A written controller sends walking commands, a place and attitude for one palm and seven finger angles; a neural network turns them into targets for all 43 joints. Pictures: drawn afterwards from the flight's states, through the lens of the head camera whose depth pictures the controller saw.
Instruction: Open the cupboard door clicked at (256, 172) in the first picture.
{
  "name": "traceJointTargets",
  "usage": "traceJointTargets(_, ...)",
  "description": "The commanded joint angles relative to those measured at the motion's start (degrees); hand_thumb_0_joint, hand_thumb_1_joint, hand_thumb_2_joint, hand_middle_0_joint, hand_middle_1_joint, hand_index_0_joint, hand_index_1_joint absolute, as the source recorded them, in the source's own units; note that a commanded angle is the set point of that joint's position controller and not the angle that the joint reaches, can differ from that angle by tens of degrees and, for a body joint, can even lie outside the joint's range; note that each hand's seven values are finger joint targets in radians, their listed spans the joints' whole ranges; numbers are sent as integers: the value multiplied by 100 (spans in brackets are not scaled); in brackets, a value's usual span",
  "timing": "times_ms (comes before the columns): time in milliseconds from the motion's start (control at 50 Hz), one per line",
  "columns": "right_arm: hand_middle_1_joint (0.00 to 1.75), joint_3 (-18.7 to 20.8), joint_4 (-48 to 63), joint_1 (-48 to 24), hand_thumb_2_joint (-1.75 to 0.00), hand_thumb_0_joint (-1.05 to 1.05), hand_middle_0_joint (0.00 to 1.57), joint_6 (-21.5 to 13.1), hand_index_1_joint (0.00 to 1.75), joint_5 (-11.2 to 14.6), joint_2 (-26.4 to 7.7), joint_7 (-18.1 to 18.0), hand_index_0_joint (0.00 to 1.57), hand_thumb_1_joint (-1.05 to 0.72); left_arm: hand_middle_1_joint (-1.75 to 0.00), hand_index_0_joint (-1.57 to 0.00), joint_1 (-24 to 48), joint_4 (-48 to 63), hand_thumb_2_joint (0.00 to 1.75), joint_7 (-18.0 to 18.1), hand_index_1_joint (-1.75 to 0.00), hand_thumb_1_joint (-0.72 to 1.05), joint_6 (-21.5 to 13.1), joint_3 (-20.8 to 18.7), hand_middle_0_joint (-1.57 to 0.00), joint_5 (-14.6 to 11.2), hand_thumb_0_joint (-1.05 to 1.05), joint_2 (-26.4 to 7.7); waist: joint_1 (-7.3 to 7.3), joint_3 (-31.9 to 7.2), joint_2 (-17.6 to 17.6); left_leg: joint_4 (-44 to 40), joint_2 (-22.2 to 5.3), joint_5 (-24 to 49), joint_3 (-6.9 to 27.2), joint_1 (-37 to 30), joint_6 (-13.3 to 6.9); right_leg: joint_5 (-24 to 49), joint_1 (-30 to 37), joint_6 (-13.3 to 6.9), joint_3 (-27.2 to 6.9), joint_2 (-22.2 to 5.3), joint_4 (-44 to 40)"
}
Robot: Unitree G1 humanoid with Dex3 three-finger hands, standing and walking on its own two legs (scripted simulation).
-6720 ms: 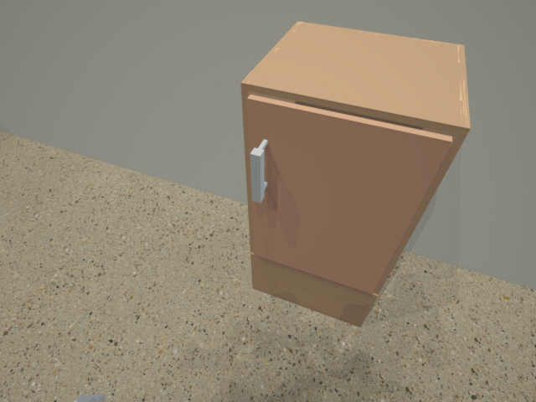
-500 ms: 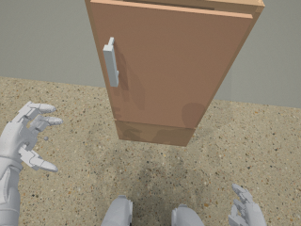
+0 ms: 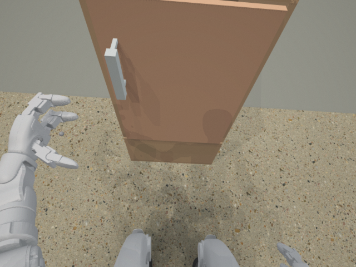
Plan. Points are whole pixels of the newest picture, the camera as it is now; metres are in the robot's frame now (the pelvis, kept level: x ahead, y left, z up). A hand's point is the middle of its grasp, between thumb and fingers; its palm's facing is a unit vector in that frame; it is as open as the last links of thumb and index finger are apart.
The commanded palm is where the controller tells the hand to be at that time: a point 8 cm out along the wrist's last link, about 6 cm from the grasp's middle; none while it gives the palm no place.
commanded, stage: move the hooked fingers beside the handle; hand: left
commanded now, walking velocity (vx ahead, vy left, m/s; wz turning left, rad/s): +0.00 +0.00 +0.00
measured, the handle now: (118, 70) +0.57 +0.17 +0.05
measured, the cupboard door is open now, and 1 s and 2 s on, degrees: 0 0 0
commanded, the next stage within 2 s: slide the fingers in behind the handle in 1.72 s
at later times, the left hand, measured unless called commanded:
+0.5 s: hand (75, 106) +0.45 +0.24 +0.04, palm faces -0.03 -1.00 -0.01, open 14.0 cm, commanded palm +0.44 +0.29 +0.05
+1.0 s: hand (89, 81) +0.53 +0.23 +0.04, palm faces -0.02 -1.00 -0.01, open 14.0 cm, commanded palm +0.52 +0.27 +0.04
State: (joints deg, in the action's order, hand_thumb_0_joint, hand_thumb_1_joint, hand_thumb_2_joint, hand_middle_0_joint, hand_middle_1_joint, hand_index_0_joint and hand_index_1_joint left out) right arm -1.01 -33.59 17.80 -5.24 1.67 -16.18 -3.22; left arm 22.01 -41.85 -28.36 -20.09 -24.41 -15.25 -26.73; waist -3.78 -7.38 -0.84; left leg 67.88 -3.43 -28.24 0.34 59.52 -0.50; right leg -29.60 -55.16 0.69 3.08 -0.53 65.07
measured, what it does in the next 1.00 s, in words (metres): stands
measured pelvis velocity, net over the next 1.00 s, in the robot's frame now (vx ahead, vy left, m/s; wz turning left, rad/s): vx -0.01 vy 0.00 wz -0.04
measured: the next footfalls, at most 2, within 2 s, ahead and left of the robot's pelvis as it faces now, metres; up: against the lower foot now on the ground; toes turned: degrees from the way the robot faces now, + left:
none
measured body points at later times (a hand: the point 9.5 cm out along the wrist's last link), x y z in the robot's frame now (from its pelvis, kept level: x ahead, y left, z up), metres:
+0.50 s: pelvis +0.00 +0.00 -0.01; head +0.13 +0.03 +0.42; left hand +0.45 +0.30 +0.05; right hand +0.06 -0.27 -0.12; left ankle +0.04 +0.11 -0.64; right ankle +0.01 -0.13 -0.64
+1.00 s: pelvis -0.01 +0.00 -0.03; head +0.16 +0.03 +0.39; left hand +0.53 +0.29 +0.05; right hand -0.01 -0.27 -0.13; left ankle +0.04 +0.11 -0.64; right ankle +0.01 -0.13 -0.64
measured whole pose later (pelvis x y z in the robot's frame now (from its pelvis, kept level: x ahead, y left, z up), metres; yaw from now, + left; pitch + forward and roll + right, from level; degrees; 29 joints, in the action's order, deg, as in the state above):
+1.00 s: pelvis -0.01 +0.00 -0.03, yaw -3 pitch +28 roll -5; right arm -3.3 -35.0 20.7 2.8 -0.7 -16.1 -1.6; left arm 57.0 -69.2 -23.1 -20.0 -28.6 -4.2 -40.4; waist -11.8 -6.4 -1.7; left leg 75.0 -5.0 -29.5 1.2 73.7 -0.9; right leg -29.6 -68.8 0.9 3.4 1.1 70.5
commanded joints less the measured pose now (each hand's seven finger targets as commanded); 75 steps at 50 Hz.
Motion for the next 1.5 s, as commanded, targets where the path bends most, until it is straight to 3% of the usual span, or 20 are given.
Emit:
traceJointTargets(0,30,403,536,363,-90,0,20,-112,30,17,-973,-53,20,-90,-120,-30,1795,849,30,52,-120,-50,-458,-516,-30,-47,0,-1710,25,-2347,-528,-905,179,1730,209,-2082,-77,1364,624,-221,-63,224,-809)
traceJointTargets(160,30,384,455,475,-90,0,20,76,30,-5,-950,6,20,-90,-120,-30,2617,505,30,140,-120,-50,-545,-290,-30,109,0,-1607,-121,-2381,-693,-798,154,1920,232,-2155,-87,1483,379,-230,-44,254,-726)
traceJointTargets(200,30,406,433,529,-90,0,20,135,30,-16,-982,12,20,-90,-120,-30,2559,308,30,160,-120,-50,-546,-474,-30,147,0,-1793,-91,-2478,-599,-784,148,1949,216,-2142,-78,1533,436,-209,-58,246,-739)
traceJointTargets(280,30,368,334,605,-90,0,20,231,30,-30,-994,6,20,-90,-120,-30,3191,-156,30,162,-120,-50,-590,-483,-30,267,0,-1961,-221,-2312,-490,-678,138,1759,221,-1881,-105,1442,291,-201,-77,267,-684)
traceJointTargets(380,30,372,256,678,-90,0,20,321,30,-54,-999,21,20,-90,-120,-30,3836,-332,30,176,-120,-50,-713,-230,-30,373,0,-1810,-320,-2570,-823,-603,112,1812,310,-2230,-79,1286,-131,-220,-45,268,-622)
traceJointTargets(440,30,360,203,733,-90,0,20,377,30,-62,-1022,18,20,-90,-120,-30,4052,-634,30,221,-120,-50,-666,-269,-30,426,0,-1926,-367,-2559,-739,-545,121,1689,313,-2025,-99,1228,-129,-206,-63,263,-615)
traceJointTargets(500,30,328,190,812,-90,0,20,443,30,-83,-1053,5,20,-90,-120,-30,4293,-828,30,288,-120,-50,-623,-507,-30,536,0,-2342,-355,-2676,-755,-478,119,1779,325,-1884,-109,1306,-63,-206,-72,266,-539)
traceJointTargets(580,30,300,176,906,-90,0,20,523,30,-111,-1062,28,20,-90,-120,-30,4554,-931,30,368,-120,-50,-620,-539,-30,631,0,-2479,-432,-2846,-806,-396,90,1937,349,-1935,-106,1389,-154,-197,-55,294,-473)
traceJointTargets(620,30,282,156,910,-90,0,20,545,30,-123,-1040,46,20,-90,-120,-30,4895,-936,30,385,-120,-50,-612,-337,-30,666,0,-2330,-537,-2788,-965,-357,90,1848,356,-1878,-115,1321,-269,-187,-60,288,-465)
traceJointTargets(680,30,267,148,1012,-90,0,20,595,30,-144,-1097,37,20,-90,-120,-30,4938,-1087,30,430,-120,-50,-586,-661,-30,711,0,-2767,-512,-3002,-880,-294,81,1930,347,-1780,-132,1424,-121,-185,-80,312,-438)
traceJointTargets(720,30,255,141,1030,-90,0,20,619,30,-145,-1058,64,20,-90,-120,-30,5070,-1233,30,422,-120,-50,-522,-416,-30,761,0,-2506,-605,-2855,-948,-281,79,1887,351,-1751,-133,1372,-272,-175,-64,311,-459)
traceJointTargets(820,30,212,85,1174,-90,0,20,682,30,-177,-1121,62,20,-90,-120,-30,5557,-1509,30,497,-120,-50,-423,-486,-30,875,0,-2790,-770,-2825,-945,-175,48,1764,397,-1574,-159,1251,-485,-168,-53,336,-420)
traceJointTargets(900,30,184,75,1294,-90,0,20,725,30,-218,-1137,74,20,-90,-120,-30,5867,-1494,30,537,-120,-50,-412,-550,-30,1007,0,-3046,-802,-3121,-1209,-70,30,2041,425,-1677,-150,1410,-536,-188,-38,351,-315)
traceJointTargets(1060,30,169,236,1355,-90,0,20,870,30,-215,-1142,140,20,-90,-120,-30,5196,-1465,30,459,-120,-50,-275,-891,-30,966,0,-3321,-622,-3193,-1018,-81,27,2273,375,-1507,-171,1721,-201,-177,-29,375,-282)
traceJointTargets(1080,30,177,233,1339,-90,0,20,882,30,-219,-1149,141,20,-90,-120,-30,5407,-1144,30,464,-120,-50,-332,-875,-30,961,0,-3370,-622,-3351,-1212,-99,18,2363,379,-1671,-154,1771,-190,-173,-39,367,-282)
traceJointTargets(1100,30,199,224,1323,-90,0,20,880,30,-214,-1108,156,20,-90,-120,-30,5406,-1053,30,456,-120,-50,-359,-748,-30,956,0,-3161,-627,-3430,-1316,-100,26,2385,379,-1803,-143,1761,-230,-175,-38,372,-300)
traceJointTargets(1180,30,250,91,1366,-90,0,20,870,30,-217,-1119,157,20,-90,-120,-30,5532,-847,30,488,-120,-50,-455,-770,-30,879,0,-3060,-690,-3438,-1314,-144,-5,2468,454,-2154,-122,1694,-407,-181,-5,387,-378)
traceJointTargets(1300,30,264,11,1330,-90,0,20,882,30,-218,-1071,180,20,-90,-120,-30,5374,-1059,30,511,-120,-50,-353,-266,-30,864,0,-2347,-777,-3059,-1368,-274,-5,2410,535,-2416,-81,1490,-749,-207,88,378,-485)
traceJointTargets(1400,30,227,61,1288,-90,0,20,882,30,-227,-1097,156,20,-90,-120,-30,5443,-1397,30,620,-120,-50,-372,-363,-30,916,0,-2528,-810,-2756,-1094,-258,28,2106,489,-1979,-118,1379,-695,-204,66,369,-467)
traceJointTargets(1480,30,238,132,1254,-90,0,20,909,30,-259,-1087,193,20,-90,-120,-30,5381,-1050,30,664,-120,-50,-571,-490,-30,934,0,-2647,-680,-3133,-1351,-257,4,2561,540,-2395,-56,1558,-647,-238,86,369,-375)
